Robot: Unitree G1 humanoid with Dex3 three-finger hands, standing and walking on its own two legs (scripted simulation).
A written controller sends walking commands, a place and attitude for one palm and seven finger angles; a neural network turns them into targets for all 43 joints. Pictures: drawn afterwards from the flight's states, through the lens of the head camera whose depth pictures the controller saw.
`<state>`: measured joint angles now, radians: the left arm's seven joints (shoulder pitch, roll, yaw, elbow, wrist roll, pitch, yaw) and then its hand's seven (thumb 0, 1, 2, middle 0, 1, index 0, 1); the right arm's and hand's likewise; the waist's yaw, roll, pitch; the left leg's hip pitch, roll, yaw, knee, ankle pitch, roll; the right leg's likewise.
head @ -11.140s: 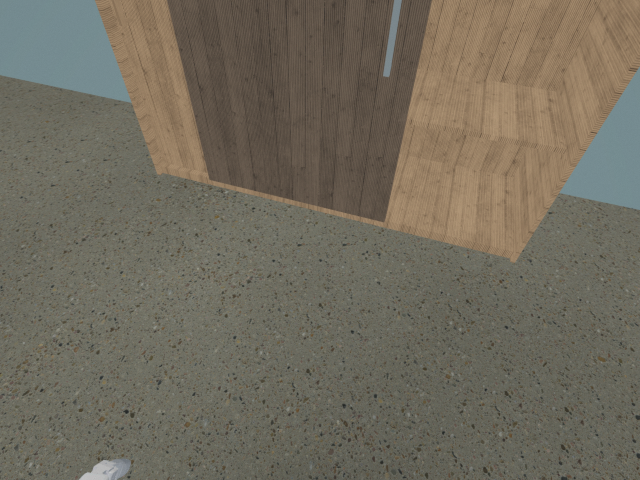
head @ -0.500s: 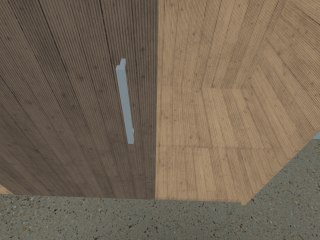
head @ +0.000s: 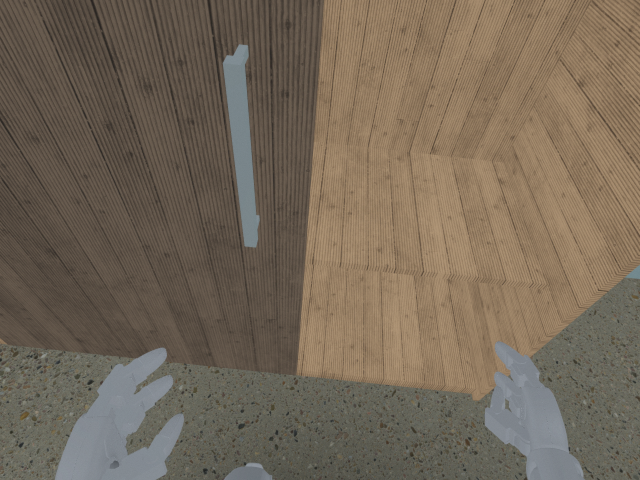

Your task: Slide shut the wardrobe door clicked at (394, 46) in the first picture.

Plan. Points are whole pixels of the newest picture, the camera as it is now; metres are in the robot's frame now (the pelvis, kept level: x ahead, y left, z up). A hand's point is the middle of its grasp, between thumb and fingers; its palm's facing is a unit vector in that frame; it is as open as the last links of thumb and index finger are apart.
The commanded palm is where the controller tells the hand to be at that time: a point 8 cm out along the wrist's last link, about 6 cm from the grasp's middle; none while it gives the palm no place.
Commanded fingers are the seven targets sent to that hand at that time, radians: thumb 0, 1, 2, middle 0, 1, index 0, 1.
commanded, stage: raise the hand with hooked fingers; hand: left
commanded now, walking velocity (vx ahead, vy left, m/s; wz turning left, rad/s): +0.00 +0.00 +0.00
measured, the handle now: (247, 162) +0.47 +0.15 +0.14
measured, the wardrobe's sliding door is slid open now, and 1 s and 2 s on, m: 0.55 0.55 0.55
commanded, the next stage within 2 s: move the hooked fingers beside the handle in 1.62 s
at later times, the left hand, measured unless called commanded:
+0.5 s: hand (94, 346) +0.22 +0.25 +0.10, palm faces +0.12 -0.99 -0.09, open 11.9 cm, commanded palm +0.19 +0.30 +0.10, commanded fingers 0.00 -0.27 0.40 -0.28 -1.05 -0.28 -1.05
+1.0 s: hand (34, 282) +0.26 +0.31 +0.14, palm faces +0.06 -1.00 -0.07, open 13.9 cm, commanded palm +0.23 +0.36 +0.16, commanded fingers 0.00 -0.50 0.30 -0.30 -1.20 -0.30 -1.20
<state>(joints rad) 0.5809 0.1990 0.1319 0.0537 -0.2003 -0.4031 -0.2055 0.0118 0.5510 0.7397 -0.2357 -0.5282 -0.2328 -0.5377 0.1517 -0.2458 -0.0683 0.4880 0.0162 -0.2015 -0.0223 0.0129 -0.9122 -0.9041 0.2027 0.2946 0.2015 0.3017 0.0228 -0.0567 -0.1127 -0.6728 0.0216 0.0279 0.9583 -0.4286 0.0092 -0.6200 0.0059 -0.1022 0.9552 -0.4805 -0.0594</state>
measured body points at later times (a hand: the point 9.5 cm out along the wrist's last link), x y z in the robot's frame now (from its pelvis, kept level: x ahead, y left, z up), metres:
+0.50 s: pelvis +0.00 +0.01 +0.02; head +0.03 +0.01 +0.47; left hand +0.20 +0.30 +0.11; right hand +0.13 -0.25 -0.07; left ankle +0.03 +0.12 -0.68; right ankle +0.00 -0.08 -0.68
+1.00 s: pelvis +0.01 +0.04 +0.04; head +0.01 +0.05 +0.49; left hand +0.25 +0.36 +0.15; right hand +0.19 -0.18 -0.02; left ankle +0.03 +0.12 -0.68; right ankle +0.00 -0.08 -0.68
